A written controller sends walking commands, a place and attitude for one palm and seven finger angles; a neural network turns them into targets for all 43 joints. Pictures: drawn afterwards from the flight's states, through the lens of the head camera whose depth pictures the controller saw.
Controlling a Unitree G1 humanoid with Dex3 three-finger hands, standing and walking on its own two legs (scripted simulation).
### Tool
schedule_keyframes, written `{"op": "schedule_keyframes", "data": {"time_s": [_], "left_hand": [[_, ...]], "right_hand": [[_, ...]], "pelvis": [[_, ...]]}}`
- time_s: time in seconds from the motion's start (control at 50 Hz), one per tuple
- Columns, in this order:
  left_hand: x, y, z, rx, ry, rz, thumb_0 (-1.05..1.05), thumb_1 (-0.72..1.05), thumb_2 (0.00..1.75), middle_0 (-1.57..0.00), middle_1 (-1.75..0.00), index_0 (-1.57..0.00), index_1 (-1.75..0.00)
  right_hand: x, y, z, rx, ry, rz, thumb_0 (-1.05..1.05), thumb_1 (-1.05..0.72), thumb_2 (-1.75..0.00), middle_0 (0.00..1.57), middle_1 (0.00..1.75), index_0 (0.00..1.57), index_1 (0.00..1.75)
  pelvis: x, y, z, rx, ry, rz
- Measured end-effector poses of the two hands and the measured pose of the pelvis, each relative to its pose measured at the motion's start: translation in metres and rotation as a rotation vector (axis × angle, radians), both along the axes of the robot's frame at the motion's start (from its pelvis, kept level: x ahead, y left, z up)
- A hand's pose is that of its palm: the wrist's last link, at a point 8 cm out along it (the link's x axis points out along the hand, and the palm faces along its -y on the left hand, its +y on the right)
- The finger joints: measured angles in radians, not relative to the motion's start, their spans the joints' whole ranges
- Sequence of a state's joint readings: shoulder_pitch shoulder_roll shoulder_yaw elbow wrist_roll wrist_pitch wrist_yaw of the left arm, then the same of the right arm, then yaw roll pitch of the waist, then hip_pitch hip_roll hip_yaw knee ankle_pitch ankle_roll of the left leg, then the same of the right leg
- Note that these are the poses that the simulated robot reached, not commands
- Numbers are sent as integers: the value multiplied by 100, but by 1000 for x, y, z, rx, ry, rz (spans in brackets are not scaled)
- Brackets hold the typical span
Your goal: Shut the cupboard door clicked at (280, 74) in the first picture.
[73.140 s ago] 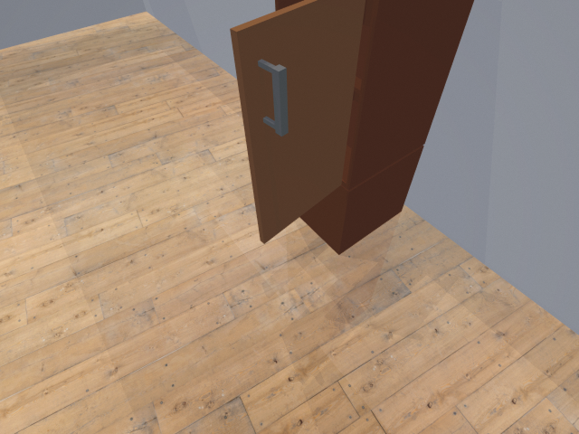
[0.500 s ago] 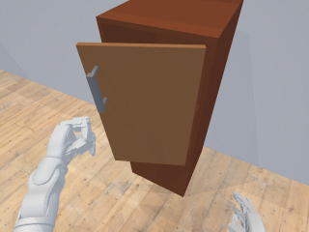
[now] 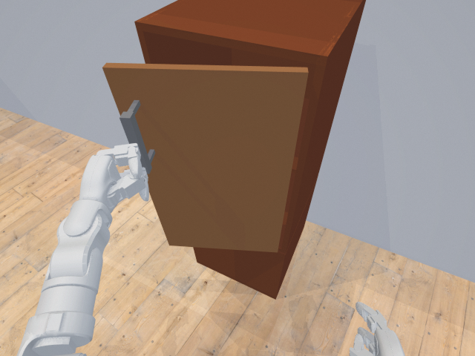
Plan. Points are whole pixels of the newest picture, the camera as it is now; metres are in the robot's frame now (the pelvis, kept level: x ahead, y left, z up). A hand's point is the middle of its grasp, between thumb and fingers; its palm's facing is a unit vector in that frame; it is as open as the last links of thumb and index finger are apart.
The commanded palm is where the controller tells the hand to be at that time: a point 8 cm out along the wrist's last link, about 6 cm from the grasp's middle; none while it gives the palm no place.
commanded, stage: bring the fist close to the handle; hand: left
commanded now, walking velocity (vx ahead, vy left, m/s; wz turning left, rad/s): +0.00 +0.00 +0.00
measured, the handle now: (140, 138) +0.47 +0.22 +0.13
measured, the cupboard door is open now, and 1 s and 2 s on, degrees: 22 19 2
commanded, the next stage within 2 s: push the door shut along its arc in 0.42 s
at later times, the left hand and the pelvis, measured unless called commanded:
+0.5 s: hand (137, 181) +0.35 +0.19 +0.13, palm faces +0.02 -1.00 -0.03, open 3.1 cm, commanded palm +0.33 +0.24 +0.13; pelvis +0.00 +0.00 +0.00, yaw -1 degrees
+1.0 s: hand (154, 154) +0.41 +0.17 +0.14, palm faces -0.12 -0.99 -0.04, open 3.1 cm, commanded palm +0.40 +0.22 +0.13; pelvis -0.01 +0.01 +0.00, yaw +0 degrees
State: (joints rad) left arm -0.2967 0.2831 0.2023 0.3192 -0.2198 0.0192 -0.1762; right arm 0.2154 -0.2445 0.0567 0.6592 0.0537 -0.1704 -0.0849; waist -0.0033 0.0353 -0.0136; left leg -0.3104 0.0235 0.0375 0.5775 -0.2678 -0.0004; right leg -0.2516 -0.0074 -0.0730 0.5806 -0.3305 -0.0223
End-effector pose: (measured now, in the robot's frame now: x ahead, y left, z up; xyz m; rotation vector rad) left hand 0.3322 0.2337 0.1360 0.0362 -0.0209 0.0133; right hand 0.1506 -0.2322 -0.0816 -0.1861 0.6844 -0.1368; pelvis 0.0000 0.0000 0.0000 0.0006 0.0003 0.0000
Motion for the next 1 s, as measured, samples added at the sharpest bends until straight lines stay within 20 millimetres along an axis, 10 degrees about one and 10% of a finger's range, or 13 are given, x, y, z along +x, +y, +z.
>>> {"op": "schedule_keyframes", "data": {"time_s": [0.28,0.7,1.0], "left_hand": [[15,1,-3,-9,-15,-14,2,90,90,-129,-150,-130,-150],[15,-1,-3,2,22,-61,2,90,90,-130,-150,-130,-150],[67,-5,4,3,18,-138,2,90,90,-132,-150,-130,-150]], "right_hand": [[-28,-23,-11,-15,90,-71,2,-91,-90,20,30,20,30],[-7,-4,-2,-11,19,-23,2,-91,-90,20,30,20,30],[-68,-16,-23,-35,208,-100,2,-91,-90,20,30,21,30]], "pelvis": [[6,-2,0,4,29,-17],[-7,3,-1,-5,10,6],[-5,8,-4,-6,60,-3]]}}
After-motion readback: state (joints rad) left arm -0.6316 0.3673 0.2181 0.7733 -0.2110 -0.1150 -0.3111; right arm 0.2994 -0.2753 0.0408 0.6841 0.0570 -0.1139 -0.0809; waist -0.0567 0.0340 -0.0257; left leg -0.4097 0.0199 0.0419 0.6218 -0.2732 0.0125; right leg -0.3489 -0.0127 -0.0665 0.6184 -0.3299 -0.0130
